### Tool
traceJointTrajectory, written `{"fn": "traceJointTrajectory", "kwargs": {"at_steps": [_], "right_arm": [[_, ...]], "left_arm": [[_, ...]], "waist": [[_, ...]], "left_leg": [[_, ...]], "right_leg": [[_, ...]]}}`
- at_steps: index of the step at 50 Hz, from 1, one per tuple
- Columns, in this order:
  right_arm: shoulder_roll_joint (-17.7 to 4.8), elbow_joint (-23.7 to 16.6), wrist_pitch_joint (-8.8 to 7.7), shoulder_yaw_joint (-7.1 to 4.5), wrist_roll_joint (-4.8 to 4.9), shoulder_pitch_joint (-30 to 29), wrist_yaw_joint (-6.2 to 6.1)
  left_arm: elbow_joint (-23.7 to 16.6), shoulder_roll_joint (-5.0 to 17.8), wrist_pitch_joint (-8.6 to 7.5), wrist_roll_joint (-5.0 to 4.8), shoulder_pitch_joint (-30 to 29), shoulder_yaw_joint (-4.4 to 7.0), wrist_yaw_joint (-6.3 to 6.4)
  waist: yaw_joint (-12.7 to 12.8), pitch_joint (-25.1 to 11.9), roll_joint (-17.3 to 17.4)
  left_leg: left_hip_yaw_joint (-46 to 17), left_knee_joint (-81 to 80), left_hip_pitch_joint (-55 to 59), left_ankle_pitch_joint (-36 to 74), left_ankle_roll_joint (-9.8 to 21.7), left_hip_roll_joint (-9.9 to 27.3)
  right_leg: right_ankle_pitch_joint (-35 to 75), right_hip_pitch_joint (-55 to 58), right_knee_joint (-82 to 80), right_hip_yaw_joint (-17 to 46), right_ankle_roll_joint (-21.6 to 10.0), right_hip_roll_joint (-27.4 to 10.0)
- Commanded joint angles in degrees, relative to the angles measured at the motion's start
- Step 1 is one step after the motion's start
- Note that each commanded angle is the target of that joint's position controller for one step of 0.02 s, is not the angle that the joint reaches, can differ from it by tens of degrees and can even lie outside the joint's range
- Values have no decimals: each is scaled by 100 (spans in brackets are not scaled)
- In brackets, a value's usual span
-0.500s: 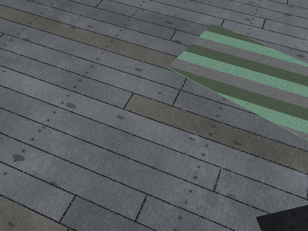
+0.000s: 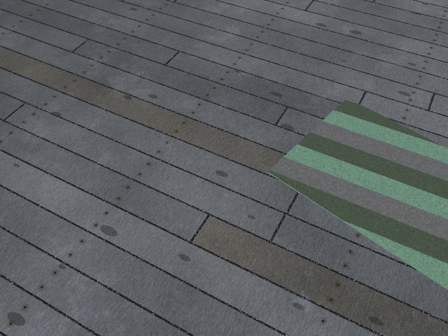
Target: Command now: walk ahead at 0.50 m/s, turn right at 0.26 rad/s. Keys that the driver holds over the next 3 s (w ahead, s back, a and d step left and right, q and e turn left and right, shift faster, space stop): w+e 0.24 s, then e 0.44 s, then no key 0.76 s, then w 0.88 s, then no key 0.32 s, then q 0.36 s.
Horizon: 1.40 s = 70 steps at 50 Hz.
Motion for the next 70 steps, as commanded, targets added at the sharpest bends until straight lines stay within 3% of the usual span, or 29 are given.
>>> {"fn": "traceJointTrajectory", "kwargs": {"at_steps": [1,4,10,14,17,18,19,20,21,22,23,26,28,31,35,39,40,41,42,43,44,46,49,53,56,58,59,61,70], "right_arm": [[-723,-711,-280,-179,-128,-554,18],[-516,-742,-246,-148,-167,-453,10],[-233,-1007,-262,-30,-109,-1601,30],[-361,-1148,-345,-79,-72,-2095,113],[-546,-1044,-413,-181,-104,-1661,119],[-684,-957,-432,-235,-163,-1211,80],[-1070,-896,-418,-322,-273,-421,15],[-1220,-853,-287,-313,-311,-216,7],[-966,-827,-160,-310,-107,-202,38],[-569,-944,-85,-206,-105,-484,0],[-432,-924,-10,-141,-120,-809,-19],[-523,-813,69,-152,-211,-1316,-11],[-644,-721,58,-213,-214,-1367,-21],[-778,-656,111,-269,-139,-1514,-62],[-964,-507,198,-319,-40,-1434,-34],[-930,-258,252,-275,133,-1250,15],[-672,-124,243,-186,33,-922,43],[-283,-259,216,-23,-301,-687,117],[-572,-315,256,-117,-196,-1107,47],[-829,-286,309,-198,-52,-1244,7],[-799,-214,354,-215,-5,-1147,-24],[-781,-38,439,-237,-69,-975,-93],[-550,64,455,-166,-29,-811,-93],[-476,50,463,-82,-32,-1019,-71],[-414,211,427,-46,-84,-728,-22],[-889,206,400,-98,-206,-703,-36],[-934,317,393,-129,-128,-930,-22],[-520,298,316,-25,-171,-1088,12],[-464,696,226,55,-123,-884,-90]], "left_arm": [[-260,634,41,64,470,131,63],[-269,674,61,22,509,140,147],[-117,936,174,-81,989,247,325],[-4,889,333,-100,1383,256,391],[-144,882,456,-81,1165,286,457],[-276,775,454,-68,967,258,454],[-513,501,423,45,830,164,447],[-453,67,387,35,2095,33,412],[-359,747,418,-50,2335,120,395],[-402,1022,503,-108,1672,235,423],[-496,1040,595,-86,1248,269,457],[-645,652,834,-52,1163,244,477],[-757,461,856,-24,1063,196,466],[-901,477,857,10,786,178,378],[-1136,612,903,12,338,203,247],[-1119,676,868,75,492,262,205],[-1125,942,851,84,611,331,260],[-1318,1500,856,152,557,397,369],[-1334,1263,776,285,588,306,340],[-1260,1105,687,285,515,253,300],[-1200,1003,624,221,271,227,289],[-1190,852,595,143,-151,152,307],[-1118,631,591,175,-355,76,335],[-889,665,625,170,-248,91,326],[-711,490,629,85,-367,12,299],[-581,342,547,195,-12,-39,258],[-548,259,540,226,116,-37,249],[-496,484,580,211,-329,23,297],[11,328,620,148,-114,62,392]], "waist": [[217,-129,-241],[41,-231,-593],[389,-81,-552],[500,-48,-616],[163,-319,-796],[-109,-641,-737],[-427,-1487,-162],[50,-2383,1424],[2,-2538,1296],[-164,-1724,748],[-116,-1200,385],[216,-442,669],[220,-508,760],[186,-769,621],[47,-643,628],[214,-599,437],[173,-689,-119],[-100,-907,-1802],[312,-1002,-1559],[320,-838,-1089],[182,-737,-949],[12,-666,-841],[-103,-735,-871],[119,-687,-922],[-133,-547,-765],[148,-537,22],[383,-420,705],[108,-188,460],[-3,-121,-21]], "left_leg": [[-165,66,-2296,557,-27,664],[6,-784,-1877,700,-250,693],[128,-2911,-1295,2563,-527,350],[53,-3642,-991,2668,-453,65],[47,-4118,-272,2576,-193,-13],[-5,-4343,579,3184,10,254],[-801,-3880,2169,4725,432,1325],[-2595,-3461,3877,6354,1563,2973],[-3158,-3668,3597,5005,1702,3141],[-2327,-3854,2962,4411,1427,2657],[-1646,-4018,2253,4221,1203,2294],[-546,-4616,542,3901,1080,1739],[-240,-4784,455,4083,1211,1797],[121,-4854,503,3865,1231,1918],[358,-4816,516,3007,1102,2002],[526,-3976,472,2313,612,1774],[892,-3332,26,1651,164,1442],[1394,-1721,-1176,-854,-463,695],[664,-743,-1536,-1474,-595,473],[438,-276,-1552,-1218,-576,567],[357,-233,-1593,-881,-549,614],[297,-289,-1287,-327,-624,658],[354,-1026,-760,92,-689,619],[414,-2340,-180,210,-641,576],[518,-4018,687,1484,-447,495],[-133,-4124,1255,2891,-117,1108],[-120,-4093,579,1799,155,1117],[-29,-4319,92,908,21,905],[175,-4164,408,1331,-109,696]], "right_leg": [[-496,1890,-1625,2726,-1096,-1632],[529,1468,-1754,2212,-1147,-1360],[858,906,-1701,1623,-846,-974],[1206,1282,-1101,1973,-666,-994],[1899,1561,-205,2266,-357,-880],[2039,1323,426,2116,-130,-615],[889,503,1878,1743,138,-296],[-3478,-1048,3584,1179,470,455],[-3269,-1468,4378,1057,577,-111],[-2789,-1762,4632,900,728,-289],[-2420,-1797,4517,684,827,-440],[-1920,-1066,3834,351,921,-659],[-1628,-889,3295,222,928,-713],[-933,-470,2448,165,817,-833],[-714,-55,1582,1,610,-790],[-24,992,-166,-202,196,-427],[1140,1700,-634,351,-3,-804],[3190,2541,-647,2179,-685,-2353],[2905,1953,-823,2523,-1511,-2709],[2617,1741,-871,2074,-1431,-2367],[2309,1666,-856,1705,-1161,-2074],[2287,1353,-871,1311,-921,-1819],[2253,1217,-854,991,-870,-1590],[1651,1259,-847,1230,-963,-1663],[763,932,-756,1221,-668,-1453],[-320,534,-498,872,-100,-915],[-670,844,-596,443,141,-547],[-418,1181,-403,406,231,-536],[229,1143,-483,443,225,-596]]}}
Next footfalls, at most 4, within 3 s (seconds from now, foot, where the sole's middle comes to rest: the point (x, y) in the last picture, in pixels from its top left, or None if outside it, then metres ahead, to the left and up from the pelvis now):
0.38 left None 0.40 0.10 -0.77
0.80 right None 0.32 -0.16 -0.77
1.14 left None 0.41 0.07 -0.77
2.14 left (276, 249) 0.76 -0.13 -0.77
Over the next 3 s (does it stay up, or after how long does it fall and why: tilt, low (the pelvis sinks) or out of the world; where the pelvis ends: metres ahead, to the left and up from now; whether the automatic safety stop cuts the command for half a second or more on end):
stays up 0.81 -0.27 0.00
